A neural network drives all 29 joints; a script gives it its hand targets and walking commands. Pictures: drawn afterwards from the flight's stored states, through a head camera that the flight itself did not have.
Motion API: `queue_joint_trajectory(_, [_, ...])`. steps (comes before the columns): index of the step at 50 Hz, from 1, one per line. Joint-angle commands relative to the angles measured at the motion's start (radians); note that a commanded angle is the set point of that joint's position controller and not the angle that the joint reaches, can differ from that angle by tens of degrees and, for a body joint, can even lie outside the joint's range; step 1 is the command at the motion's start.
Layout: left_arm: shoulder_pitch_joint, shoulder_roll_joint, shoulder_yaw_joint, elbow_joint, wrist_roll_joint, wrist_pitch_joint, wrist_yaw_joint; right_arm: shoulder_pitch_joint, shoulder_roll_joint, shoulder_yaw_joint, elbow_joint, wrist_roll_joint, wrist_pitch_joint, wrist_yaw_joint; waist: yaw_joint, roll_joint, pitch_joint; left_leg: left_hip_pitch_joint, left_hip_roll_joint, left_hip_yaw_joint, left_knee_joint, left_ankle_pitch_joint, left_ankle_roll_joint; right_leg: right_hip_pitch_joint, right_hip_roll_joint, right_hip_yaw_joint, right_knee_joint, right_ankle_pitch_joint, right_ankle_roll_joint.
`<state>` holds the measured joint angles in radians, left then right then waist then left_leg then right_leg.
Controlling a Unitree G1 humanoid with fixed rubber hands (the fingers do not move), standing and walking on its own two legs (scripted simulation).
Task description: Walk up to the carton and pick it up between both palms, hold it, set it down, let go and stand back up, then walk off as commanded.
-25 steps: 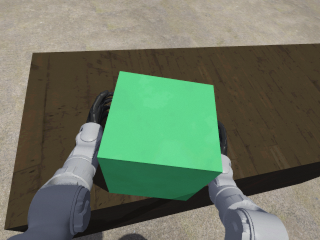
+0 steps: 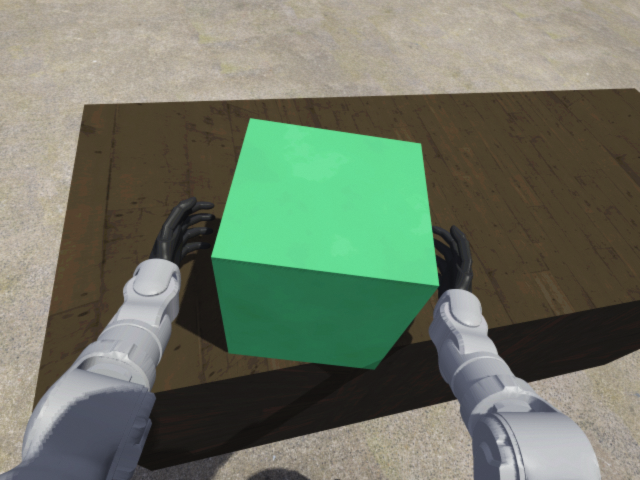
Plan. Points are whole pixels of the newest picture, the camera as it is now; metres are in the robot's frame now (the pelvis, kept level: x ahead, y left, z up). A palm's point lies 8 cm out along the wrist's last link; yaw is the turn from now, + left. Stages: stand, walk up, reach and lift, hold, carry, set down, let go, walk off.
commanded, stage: set down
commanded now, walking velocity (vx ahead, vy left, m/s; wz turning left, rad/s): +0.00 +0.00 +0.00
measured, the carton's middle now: (318, 255) +0.40 -0.03 +0.03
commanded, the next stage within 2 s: none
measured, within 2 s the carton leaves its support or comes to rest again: neither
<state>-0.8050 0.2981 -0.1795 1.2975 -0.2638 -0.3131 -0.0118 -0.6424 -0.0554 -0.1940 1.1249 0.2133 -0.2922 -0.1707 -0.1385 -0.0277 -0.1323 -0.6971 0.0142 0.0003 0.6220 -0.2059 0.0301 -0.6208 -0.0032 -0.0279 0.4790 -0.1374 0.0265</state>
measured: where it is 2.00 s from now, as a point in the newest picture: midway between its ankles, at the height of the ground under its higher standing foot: outside the picture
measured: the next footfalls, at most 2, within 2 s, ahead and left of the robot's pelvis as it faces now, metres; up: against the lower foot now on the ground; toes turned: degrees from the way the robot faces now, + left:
none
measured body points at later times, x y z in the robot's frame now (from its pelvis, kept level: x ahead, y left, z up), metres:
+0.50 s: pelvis +0.00 -0.01 +0.00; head +0.02 +0.01 +0.45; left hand +0.38 +0.20 +0.02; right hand +0.30 -0.23 +0.00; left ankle +0.05 +0.09 -0.72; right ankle +0.05 -0.15 -0.72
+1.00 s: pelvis +0.02 -0.01 +0.01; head +0.01 +0.00 +0.46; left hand +0.32 +0.22 +0.02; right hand +0.27 -0.22 +0.01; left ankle +0.05 +0.09 -0.72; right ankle +0.05 -0.15 -0.72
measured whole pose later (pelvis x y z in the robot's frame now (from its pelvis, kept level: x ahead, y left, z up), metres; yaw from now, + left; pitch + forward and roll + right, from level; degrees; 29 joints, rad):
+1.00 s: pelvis +0.02 -0.01 +0.01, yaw +1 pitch +0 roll -2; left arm -0.16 0.38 -0.09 0.68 -0.30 -0.15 -0.14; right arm 0.01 -0.03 -0.04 0.45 0.22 -0.12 -0.27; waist -0.06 0.00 -0.04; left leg -0.33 0.01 0.00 0.58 -0.26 0.02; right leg -0.27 0.00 -0.03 0.48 -0.21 0.03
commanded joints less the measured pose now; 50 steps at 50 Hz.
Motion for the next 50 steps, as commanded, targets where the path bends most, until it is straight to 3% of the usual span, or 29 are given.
queue_joint_trajectory(1, [-0.304, 0.135, 0.058, -0.257, -0.042, -0.078, 0.000, -0.156, -0.156, 0.092, -0.249, -0.030, -0.052, -0.017, -0.015, 0.243, -0.727, 0.456, -0.006, -0.020, -0.071, 0.092, -0.099, 0.190, 0.058, -0.036, 0.035, 0.106, -0.040])
queue_joint_trajectory(4, [-0.231, 0.156, 0.126, -0.240, 0.016, -0.050, -0.038, -0.073, -0.141, 0.188, -0.191, 0.012, -0.056, -0.034, 0.031, 0.227, -0.588, 0.496, -0.026, -0.005, -0.035, 0.286, -0.109, 0.228, 0.051, -0.028, 0.011, 0.198, -0.040])
queue_joint_trajectory(5, [-0.130, 0.155, 0.143, -0.333, 0.045, -0.043, -0.051, 0.024, -0.137, 0.197, -0.208, 0.035, -0.081, -0.041, 0.039, 0.248, -0.613, 0.589, -0.030, -0.003, -0.023, 0.402, -0.120, 0.279, 0.062, -0.019, -0.005, 0.295, -0.038])
queue_joint_trajectory(6, [-0.167, 0.166, 0.172, -0.312, 0.063, -0.026, -0.068, -0.022, -0.135, 0.220, -0.179, 0.048, -0.076, -0.050, 0.034, 0.207, -0.550, 0.573, -0.041, 0.007, -0.015, 0.439, -0.118, 0.300, 0.057, -0.019, -0.010, 0.316, -0.027])
queue_joint_trajectory(7, [-0.114, 0.167, 0.199, -0.364, 0.097, -0.030, -0.078, 0.048, -0.114, 0.239, -0.190, 0.049, -0.091, -0.058, 0.065, 0.205, -0.539, 0.576, -0.044, 0.009, -0.003, 0.499, -0.118, 0.337, 0.057, -0.011, -0.011, 0.371, -0.017])
queue_joint_trajectory(11, [-0.214, 0.200, 0.219, -0.386, 0.112, -0.004, -0.091, -0.083, -0.119, 0.209, -0.198, 0.057, -0.091, -0.064, 0.067, 0.224, -0.419, 0.520, -0.030, -0.002, -0.024, 0.407, -0.124, 0.309, 0.057, -0.020, -0.025, 0.262, -0.018])
queue_joint_trajectory(12, [-0.081, 0.173, 0.220, -0.473, 0.115, 0.000, -0.096, 0.039, -0.091, 0.234, -0.245, 0.076, -0.110, -0.072, 0.059, 0.212, -0.405, 0.604, -0.032, 0.000, -0.029, 0.439, -0.126, 0.345, 0.060, -0.019, -0.042, 0.300, -0.017])
queue_joint_trajectory(13, [-0.174, 0.176, 0.172, -0.480, 0.090, -0.008, -0.103, -0.051, -0.106, 0.202, -0.286, 0.060, -0.110, -0.068, 0.048, 0.258, -0.420, 0.565, -0.017, -0.020, -0.030, 0.394, -0.135, 0.291, 0.064, -0.020, -0.036, 0.235, -0.026])
queue_joint_trajectory(17, [-0.027, 0.189, 0.198, -0.604, 0.062, -0.003, -0.109, 0.062, -0.065, 0.217, -0.503, 0.046, -0.137, -0.080, 0.069, 0.207, -0.499, 0.630, -0.023, 0.000, -0.028, 0.425, -0.127, 0.352, 0.063, -0.013, -0.048, 0.267, -0.022])
queue_joint_trajectory(18, [-0.140, 0.197, 0.163, -0.551, 0.016, -0.003, -0.109, -0.057, -0.069, 0.218, -0.522, 0.041, -0.112, -0.073, 0.072, 0.195, -0.482, 0.549, -0.024, -0.001, -0.037, 0.287, -0.113, 0.306, 0.055, -0.016, -0.044, 0.154, -0.027])
queue_joint_trajectory(20, [-0.017, 0.230, 0.166, -0.575, -0.016, 0.003, -0.114, 0.033, -0.065, 0.246, -0.640, 0.047, -0.082, -0.071, 0.089, 0.135, -0.465, 0.554, -0.028, 0.007, -0.078, 0.188, -0.090, 0.362, 0.050, -0.010, -0.052, 0.112, -0.026])
queue_joint_trajectory(21, [0.016, 0.265, 0.187, -0.561, -0.037, 0.009, -0.112, 0.061, -0.066, 0.253, -0.677, 0.049, -0.061, -0.069, 0.124, 0.109, -0.378, 0.506, -0.031, 0.013, -0.091, 0.114, -0.076, 0.363, 0.041, -0.002, -0.049, 0.047, -0.029])
queue_joint_trajectory(22, [0.039, 0.224, 0.146, -0.606, -0.046, 0.014, -0.109, 0.086, -0.069, 0.217, -0.669, 0.035, -0.059, -0.068, 0.097, 0.123, -0.363, 0.527, -0.016, 0.009, -0.103, 0.099, -0.075, 0.362, 0.045, 0.001, -0.046, 0.050, -0.033])
queue_joint_trajectory(24, [0.061, 0.237, 0.153, -0.596, -0.053, 0.038, -0.110, 0.093, -0.095, 0.225, -0.701, 0.041, -0.012, -0.063, 0.119, 0.096, -0.276, 0.500, -0.017, 0.011, -0.140, -0.009, -0.064, 0.388, 0.043, 0.000, -0.056, -0.049, -0.040])
queue_joint_trajectory(26, [0.100, 0.239, 0.131, -0.568, -0.064, 0.050, -0.119, 0.169, -0.073, 0.224, -0.694, 0.004, 0.042, -0.077, 0.095, 0.047, -0.190, 0.495, -0.008, 0.008, -0.175, -0.119, -0.037, 0.413, 0.033, 0.013, -0.067, -0.130, -0.035])
queue_joint_trajectory(27, [-0.044, 0.256, 0.113, -0.557, -0.096, 0.058, -0.110, 0.035, -0.085, 0.183, -0.704, -0.011, 0.081, -0.077, 0.084, 0.066, -0.187, 0.429, 0.003, 0.007, -0.196, -0.234, -0.021, 0.374, 0.030, 0.008, -0.051, -0.222, -0.044])
queue_joint_trajectory(28, [0.039, 0.250, 0.108, -0.594, -0.091, 0.064, -0.111, 0.141, -0.055, 0.206, -0.704, -0.005, 0.102, -0.080, 0.081, 0.094, -0.160, 0.457, 0.003, 0.000, -0.200, -0.229, -0.026, 0.388, 0.021, 0.016, -0.053, -0.217, -0.048])
queue_joint_trajectory(29, [0.001, 0.251, 0.074, -0.587, -0.106, 0.068, -0.106, 0.084, -0.074, 0.164, -0.720, -0.029, 0.117, -0.079, 0.054, 0.083, -0.170, 0.432, 0.008, 0.003, -0.200, -0.268, -0.017, 0.374, 0.026, 0.011, -0.045, -0.242, -0.049])
queue_joint_trajectory(31, [0.076, 0.261, 0.109, -0.608, -0.095, 0.073, -0.104, 0.181, -0.039, 0.182, -0.716, -0.042, 0.146, -0.091, 0.077, 0.053, -0.108, 0.423, 0.010, 0.002, -0.220, -0.296, -0.003, 0.414, 0.019, 0.020, -0.047, -0.269, -0.044])
queue_joint_trajectory(33, [-0.002, 0.270, 0.077, -0.646, -0.128, 0.079, -0.091, 0.107, -0.060, 0.159, -0.727, -0.040, 0.182, -0.090, 0.061, 0.092, -0.126, 0.401, 0.021, -0.007, -0.233, -0.328, -0.003, 0.409, 0.015, 0.025, -0.037, -0.275, -0.052])
queue_joint_trajectory(34, [0.033, 0.255, 0.066, -0.636, -0.142, 0.075, -0.096, 0.147, -0.040, 0.175, -0.723, -0.048, 0.190, -0.095, 0.047, 0.052, -0.105, 0.410, 0.021, -0.003, -0.239, -0.320, 0.009, 0.423, 0.018, 0.010, -0.038, -0.268, -0.050])
queue_joint_trajectory(36, [0.092, 0.283, 0.090, -0.713, -0.116, 0.071, -0.088, 0.228, -0.042, 0.169, -0.721, -0.036, 0.183, -0.093, 0.062, 0.104, -0.114, 0.442, 0.026, -0.020, -0.238, -0.281, -0.010, 0.426, 0.014, 0.024, -0.035, -0.224, -0.050])
queue_joint_trajectory(41, [0.193, 0.291, 0.118, -0.778, -0.119, 0.086, -0.109, 0.285, -0.020, 0.186, -0.851, -0.031, 0.165, -0.098, 0.084, 0.065, -0.170, 0.495, 0.018, -0.012, -0.209, -0.154, -0.017, 0.439, 0.013, 0.033, -0.057, -0.151, -0.038])
queue_joint_trajectory(44, [0.372, 0.278, 0.166, -0.821, -0.081, 0.111, -0.129, 0.437, -0.009, 0.249, -0.914, -0.023, 0.142, -0.100, 0.137, 0.057, -0.133, 0.561, 0.003, 0.010, -0.196, -0.027, -0.026, 0.459, 0.012, 0.043, -0.093, -0.100, -0.041])
queue_joint_trajectory(46, [0.533, 0.279, 0.213, -0.966, -0.041, 0.124, -0.144, 0.605, -0.024, 0.251, -0.985, -0.033, 0.097, -0.110, 0.153, 0.049, -0.127, 0.633, -0.002, 0.014, -0.182, 0.142, -0.046, 0.505, 0.026, 0.052, -0.107, 0.063, -0.036])
queue_joint_trajectory(47, [0.731, 0.247, 0.250, -1.054, 0.005, 0.127, -0.153, 0.800, 0.006, 0.300, -1.005, -0.021, 0.070, -0.111, 0.181, 0.044, -0.114, 0.718, -0.002, 0.006, -0.181, 0.259, -0.055, 0.559, 0.032, 0.049, -0.122, 0.153, -0.032])
queue_joint_trajectory(48, [0.489, 0.305, 0.242, -1.005, -0.015, 0.129, -0.155, 0.575, -0.052, 0.265, -1.007, -0.026, 0.076, -0.108, 0.173, 0.067, -0.130, 0.657, -0.007, 0.009, -0.161, 0.241, -0.058, 0.492, 0.040, 0.050, -0.102, 0.108, -0.031])
queue_joint_trajectory(49, [0.631, 0.273, 0.245, -1.048, 0.009, 0.144, -0.158, 0.701, -0.023, 0.297, -1.006, -0.015, 0.071, -0.106, 0.183, 0.107, -0.101, 0.716, -0.008, 0.016, -0.161, 0.298, -0.075, 0.495, 0.032, 0.052, -0.124, 0.140, -0.033])
queue_joint_trajectory(50, [0.787, 0.254, 0.255, -1.108, 0.018, 0.154, -0.165, 0.841, -0.016, 0.313, -1.054, -0.007, 0.062, -0.108, 0.194, 0.086, -0.053, 0.746, -0.008, 0.011, -0.164, 0.359, -0.081, 0.529, 0.034, 0.055, -0.144, 0.187, -0.037])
